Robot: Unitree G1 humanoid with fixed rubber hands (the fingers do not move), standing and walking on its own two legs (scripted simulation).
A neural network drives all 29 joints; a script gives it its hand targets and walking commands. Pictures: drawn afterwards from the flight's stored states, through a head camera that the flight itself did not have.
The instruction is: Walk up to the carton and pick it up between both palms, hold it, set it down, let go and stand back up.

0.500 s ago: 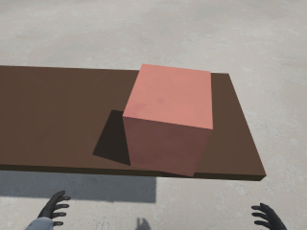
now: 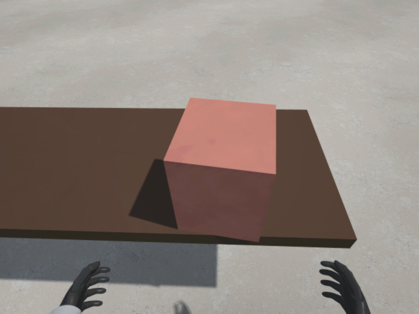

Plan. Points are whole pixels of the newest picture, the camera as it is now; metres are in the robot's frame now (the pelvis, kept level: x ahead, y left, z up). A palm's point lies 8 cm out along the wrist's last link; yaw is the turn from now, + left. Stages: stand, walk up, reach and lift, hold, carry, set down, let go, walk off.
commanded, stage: reach and lift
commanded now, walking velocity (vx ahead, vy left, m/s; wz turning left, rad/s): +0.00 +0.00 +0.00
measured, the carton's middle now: (224, 170) +0.45 +0.00 +0.02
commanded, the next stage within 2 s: none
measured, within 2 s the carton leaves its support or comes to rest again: neither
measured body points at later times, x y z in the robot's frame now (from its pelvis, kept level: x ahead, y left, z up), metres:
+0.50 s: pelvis +0.02 +0.01 +0.00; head +0.03 +0.02 +0.45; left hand +0.20 +0.26 -0.01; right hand +0.20 -0.20 -0.01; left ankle +0.01 +0.14 -0.74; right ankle +0.05 -0.11 -0.74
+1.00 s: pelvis +0.02 +0.01 +0.00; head +0.02 +0.02 +0.45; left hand +0.24 +0.23 +0.04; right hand +0.22 -0.18 +0.03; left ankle +0.01 +0.14 -0.74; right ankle +0.05 -0.11 -0.74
